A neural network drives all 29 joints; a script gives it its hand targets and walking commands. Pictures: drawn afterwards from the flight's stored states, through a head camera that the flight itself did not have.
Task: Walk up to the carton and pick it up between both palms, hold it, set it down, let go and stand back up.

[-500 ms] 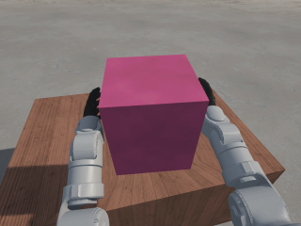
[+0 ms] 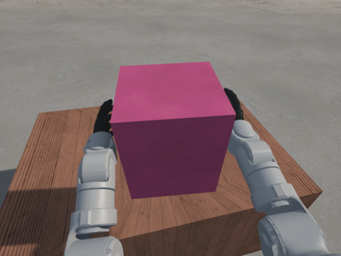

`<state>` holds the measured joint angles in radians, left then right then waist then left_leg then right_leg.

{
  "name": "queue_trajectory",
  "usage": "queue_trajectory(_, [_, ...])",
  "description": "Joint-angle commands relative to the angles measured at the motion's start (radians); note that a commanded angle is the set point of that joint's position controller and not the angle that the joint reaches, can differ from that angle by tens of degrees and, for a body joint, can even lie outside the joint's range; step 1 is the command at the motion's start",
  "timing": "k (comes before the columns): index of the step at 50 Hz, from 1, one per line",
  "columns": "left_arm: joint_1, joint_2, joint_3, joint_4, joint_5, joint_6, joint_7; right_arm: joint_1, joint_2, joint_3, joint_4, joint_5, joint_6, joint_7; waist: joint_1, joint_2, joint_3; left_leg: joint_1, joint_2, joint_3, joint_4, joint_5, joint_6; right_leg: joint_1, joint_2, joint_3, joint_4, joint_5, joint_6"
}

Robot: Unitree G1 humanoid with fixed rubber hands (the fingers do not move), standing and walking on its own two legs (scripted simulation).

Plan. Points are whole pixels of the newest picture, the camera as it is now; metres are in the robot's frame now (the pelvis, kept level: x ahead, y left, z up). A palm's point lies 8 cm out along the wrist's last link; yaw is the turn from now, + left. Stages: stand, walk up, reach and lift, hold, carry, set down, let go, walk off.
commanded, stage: hold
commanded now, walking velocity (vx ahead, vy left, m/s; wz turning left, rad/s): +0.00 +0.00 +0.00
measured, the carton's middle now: (169, 131) +0.38 -0.01 +0.15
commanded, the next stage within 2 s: none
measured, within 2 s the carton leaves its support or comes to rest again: neither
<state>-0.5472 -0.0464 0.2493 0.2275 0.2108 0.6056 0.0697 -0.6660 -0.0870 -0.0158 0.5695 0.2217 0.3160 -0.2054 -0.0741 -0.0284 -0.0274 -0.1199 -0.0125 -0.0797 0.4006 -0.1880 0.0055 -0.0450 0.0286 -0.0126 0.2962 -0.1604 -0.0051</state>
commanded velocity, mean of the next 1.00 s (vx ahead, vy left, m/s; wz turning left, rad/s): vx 0.00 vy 0.00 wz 0.00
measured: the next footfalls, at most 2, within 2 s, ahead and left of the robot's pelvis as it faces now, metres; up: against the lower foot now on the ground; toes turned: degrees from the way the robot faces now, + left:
none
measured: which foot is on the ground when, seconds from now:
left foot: down 0.00-1.00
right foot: down 0.00-1.00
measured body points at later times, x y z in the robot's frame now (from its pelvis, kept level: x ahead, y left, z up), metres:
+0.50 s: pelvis +0.00 +0.00 +0.00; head -0.05 +0.02 +0.45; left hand +0.37 +0.15 +0.16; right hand +0.38 -0.16 +0.18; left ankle +0.02 +0.11 -0.75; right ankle +0.01 -0.12 -0.75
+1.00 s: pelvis +0.00 +0.00 +0.00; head -0.04 +0.02 +0.45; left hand +0.38 +0.15 +0.16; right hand +0.38 -0.16 +0.18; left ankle +0.02 +0.11 -0.75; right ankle +0.01 -0.12 -0.75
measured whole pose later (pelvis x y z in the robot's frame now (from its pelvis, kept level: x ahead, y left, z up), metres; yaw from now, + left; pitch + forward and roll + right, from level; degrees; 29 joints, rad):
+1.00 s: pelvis +0.00 +0.00 +0.00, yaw +0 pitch -5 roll -2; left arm -0.53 -0.05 0.24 0.20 0.20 0.61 0.08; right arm -0.65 -0.10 0.00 0.54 0.24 0.31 -0.21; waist -0.07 -0.03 -0.03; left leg -0.13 -0.01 -0.08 0.41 -0.19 0.01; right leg -0.06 0.03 -0.01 0.30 -0.16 -0.01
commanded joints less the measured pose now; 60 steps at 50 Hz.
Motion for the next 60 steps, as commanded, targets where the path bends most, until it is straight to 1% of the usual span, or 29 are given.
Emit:
queue_trajectory(1, [-0.757, -0.628, -0.55, -0.117, -0.13, -0.071, -0.131, -0.764, 0.727, 0.378, -0.283, 0.064, -0.044, 0.087, 0.013, 0.047, -0.375, 0.145, -0.014, 0.022, -0.061, 0.212, -0.029, 0.025, 0.021, -0.018, -0.041, 0.127, 0.037])
queue_trajectory(5, [-0.757, -0.645, -0.584, -0.183, -0.148, -0.08, -0.126, -0.792, 0.737, 0.434, -0.375, 0.105, -0.06, 0.074, 0.013, 0.058, -0.502, 0.204, -0.022, 0.02, -0.018, 0.363, -0.041, 0.081, 0.031, -0.013, -0.016, 0.298, 0.049])
queue_trajectory(7, [-0.767, -0.622, -0.567, -0.175, -0.142, -0.075, -0.127, -0.756, 0.725, 0.415, -0.327, 0.089, -0.044, 0.069, 0.003, 0.039, -0.44, 0.18, -0.021, 0.019, -0.039, 0.285, -0.04, 0.063, 0.032, -0.019, -0.026, 0.23, 0.052])
queue_trajectory(8, [-0.778, -0.629, -0.571, -0.172, -0.151, -0.076, -0.127, -0.788, 0.741, 0.426, -0.35, 0.102, -0.048, 0.07, 0.006, 0.037, -0.448, 0.184, -0.021, 0.028, -0.041, 0.277, -0.034, 0.059, 0.031, -0.02, -0.031, 0.217, 0.051])
queue_trajectory(13, [-0.776, -0.615, -0.563, -0.153, -0.144, -0.077, -0.132, -0.748, 0.74, 0.395, -0.308, 0.066, -0.044, 0.072, -0.003, 0.035, -0.423, 0.147, -0.021, 0.026, -0.065, 0.199, -0.022, 0.052, 0.02, -0.012, -0.039, 0.175, 0.055])
queue_trajectory(14, [-0.787, -0.622, -0.565, -0.168, -0.154, -0.08, -0.135, -0.757, 0.746, 0.392, -0.319, 0.075, -0.046, 0.071, 0.0, 0.037, -0.432, 0.15, -0.023, 0.033, -0.058, 0.212, -0.023, 0.05, 0.018, -0.007, -0.036, 0.186, 0.057])
queue_trajectory(17, [-0.764, -0.635, -0.56, -0.125, -0.146, -0.075, -0.133, -0.774, 0.736, 0.394, -0.328, 0.071, -0.048, 0.07, 0.003, 0.045, -0.392, 0.144, -0.024, 0.028, -0.053, 0.225, -0.023, 0.034, 0.02, -0.009, -0.038, 0.183, 0.051])
queue_trajectory(20, [-0.776, -0.641, -0.58, -0.166, -0.15, -0.075, -0.134, -0.784, 0.738, 0.415, -0.346, 0.085, -0.05, 0.068, -0.004, 0.051, -0.449, 0.171, -0.022, 0.026, -0.041, 0.263, -0.031, 0.055, 0.024, -0.014, -0.027, 0.214, 0.049])
queue_trajectory(22, [-0.775, -0.647, -0.577, -0.181, -0.153, -0.078, -0.129, -0.782, 0.742, 0.421, -0.363, 0.097, -0.048, 0.069, 0.002, 0.056, -0.46, 0.169, -0.022, 0.023, -0.032, 0.286, -0.034, 0.052, 0.029, -0.016, -0.029, 0.219, 0.047])
queue_trajectory(24, [-0.788, -0.624, -0.557, -0.14, -0.135, -0.077, -0.131, -0.754, 0.726, 0.377, -0.285, 0.068, -0.037, 0.072, -0.005, 0.065, -0.39, 0.144, -0.018, 0.022, -0.052, 0.223, -0.037, 0.023, 0.022, -0.016, -0.036, 0.162, 0.045])
queue_trajectory(25, [-0.789, -0.633, -0.579, -0.168, -0.148, -0.08, -0.13, -0.746, 0.733, 0.39, -0.295, 0.076, -0.043, 0.076, -0.009, 0.082, -0.423, 0.166, -0.018, 0.026, -0.045, 0.243, -0.041, 0.032, 0.024, -0.018, -0.033, 0.166, 0.04])
queue_trajectory(27, [-0.794, -0.635, -0.573, -0.139, -0.138, -0.077, -0.129, -0.753, 0.722, 0.363, -0.273, 0.058, -0.041, 0.079, -0.011, 0.089, -0.379, 0.159, -0.015, 0.023, -0.058, 0.198, -0.04, 0.001, 0.021, -0.015, -0.043, 0.114, 0.039])
queue_trajectory(31, [-0.816, -0.658, -0.602, -0.167, -0.17, -0.088, -0.123, -0.789, 0.746, 0.392, -0.321, 0.081, -0.052, 0.083, -0.013, 0.071, -0.478, 0.181, -0.016, 0.021, -0.038, 0.264, -0.038, 0.022, 0.027, -0.02, -0.029, 0.169, 0.039])
queue_trajectory(33, [-0.785, -0.672, -0.603, -0.185, -0.173, -0.092, -0.118, -0.794, 0.761, 0.425, -0.378, 0.095, -0.058, 0.079, 0.002, 0.052, -0.51, 0.185, -0.019, 0.017, -0.023, 0.33, -0.037, 0.057, 0.034, -0.02, -0.017, 0.251, 0.048])
queue_trajectory(36, [-0.756, -0.648, -0.586, -0.171, -0.153, -0.085, -0.119, -0.767, 0.735, 0.417, -0.364, 0.096, -0.051, 0.07, -0.004, 0.052, -0.463, 0.18, -0.016, 0.016, -0.03, 0.297, -0.037, 0.057, 0.029, -0.013, -0.021, 0.236, 0.051])
queue_trajectory(37, [-0.748, -0.631, -0.562, -0.141, -0.135, -0.078, -0.125, -0.761, 0.729, 0.402, -0.323, 0.079, -0.044, 0.069, 0.006, 0.041, -0.406, 0.155, -0.017, 0.019, -0.042, 0.264, -0.031, 0.042, 0.03, -0.012, -0.029, 0.2, 0.051])
queue_trajectory(38, [-0.763, -0.631, -0.565, -0.133, -0.137, -0.076, -0.128, -0.756, 0.721, 0.387, -0.302, 0.071, -0.044, 0.072, -0.003, 0.048, -0.379, 0.146, -0.016, 0.022, -0.053, 0.231, -0.033, 0.025, 0.026, -0.012, -0.035, 0.165, 0.049])
queue_trajectory(39, [-0.768, -0.627, -0.549, -0.118, -0.133, -0.074, -0.132, -0.755, 0.716, 0.374, -0.277, 0.064, -0.042, 0.077, 0.001, 0.046, -0.359, 0.135, -0.014, 0.024, -0.063, 0.189, -0.03, 0.018, 0.023, -0.014, -0.04, 0.118, 0.045])
queue_trajectory(41, [-0.766, -0.63, -0.557, -0.143, -0.143, -0.072, -0.129, -0.762, 0.737, 0.386, -0.297, 0.065, -0.05, 0.083, 0.008, 0.041, -0.421, 0.148, -0.016, 0.027, -0.06, 0.217, -0.024, 0.034, 0.025, -0.017, -0.035, 0.153, 0.045])
queue_trajectory(43, [-0.793, -0.652, -0.603, -0.215, -0.161, -0.083, -0.122, -0.771, 0.749, 0.418, -0.359, 0.093, -0.059, 0.08, 0.0, 0.064, -0.494, 0.188, -0.021, 0.027, -0.025, 0.32, -0.038, 0.059, 0.027, -0.014, -0.011, 0.257, 0.049])
queue_trajectory(45, [-0.794, -0.654, -0.62, -0.247, -0.172, -0.091, -0.11, -0.766, 0.732, 0.431, -0.378, 0.111, -0.06, 0.073, -0.008, 0.085, -0.518, 0.224, -0.02, 0.014, -0.005, 0.381, -0.054, 0.05, 0.036, -0.022, -0.013, 0.288, 0.042])
queue_trajectory(48, [-0.763, -0.643, -0.625, -0.202, -0.164, -0.076, -0.113, -0.734, 0.712, 0.416, -0.352, 0.091, -0.044, 0.07, -0.02, 0.078, -0.446, 0.202, -0.014, 0.01, -0.018, 0.327, -0.054, 0.03, 0.031, -0.017, -0.022, 0.238, 0.04])
queue_trajectory(49, [-0.743, -0.64, -0.604, -0.178, -0.157, -0.07, -0.118, -0.727, 0.708, 0.408, -0.35, 0.087, -0.043, 0.073, -0.009, 0.073, -0.416, 0.192, -0.015, 0.014, -0.023, 0.313, -0.047, 0.017, 0.032, -0.017, -0.027, 0.22, 0.04])
queue_trajectory(50, [-0.726, -0.65, -0.609, -0.167, -0.154, -0.061, -0.123, -0.742, 0.702, 0.407, -0.353, 0.088, -0.044, 0.073, -0.017, 0.068, -0.407, 0.194, -0.012, 0.012, -0.028, 0.312, -0.046, 0.017, 0.033, -0.021, -0.032, 0.218, 0.037])
queue_trajectory(53, [-0.741, -0.623, -0.559, -0.145, -0.133, -0.058, -0.136, -0.744, 0.7, 0.379, -0.316, 0.064, -0.038, 0.075, -0.002, 0.042, -0.376, 0.147, -0.013, 0.016, -0.048, 0.252, -0.036, 0.036, 0.027, -0.016, -0.034, 0.178, 0.04])
queue_trajectory(55, [-0.745, -0.637, -0.579, -0.159, -0.153, -0.064, -0.137, -0.764, 0.721, 0.395, -0.347, 0.075, -0.045, 0.077, -0.015, 0.042, -0.424, 0.165, -0.016, 0.02, -0.047, 0.27, -0.034, 0.057, 0.027, -0.016, -0.028, 0.224, 0.047])
queue_trajectory(57, [-0.743, -0.629, -0.565, -0.138, -0.141, -0.064, -0.138, -0.778, 0.72, 0.4, -0.34, 0.079, -0.045, 0.077, 0.001, 0.042, -0.41, 0.155, -0.021, 0.025, -0.053, 0.249, -0.027, 0.049, 0.022, -0.016, -0.034, 0.198, 0.051])
queue_trajectory(59, [-0.773, -0.631, -0.575, -0.194, -0.149, -0.078, -0.132, -0.765, 0.74, 0.407, -0.341, 0.089, -0.049, 0.08, 0.004, 0.055, -0.449, 0.159, -0.018, 0.017, -0.044, 0.271, -0.031, 0.056, 0.023, -0.01, -0.024, 0.217, 0.047])
queue_trajectory(60, [-0.777, -0.631, -0.576, -0.172, -0.149, -0.075, -0.13, -0.785, 0.731, 0.414, -0.351, 0.086, -0.052, 0.08, 0.009, 0.054, -0.439, 0.157, -0.019, 0.022, -0.042, 0.276, -0.029, 0.056, 0.025, -0.012, -0.021, 0.215, 0.048])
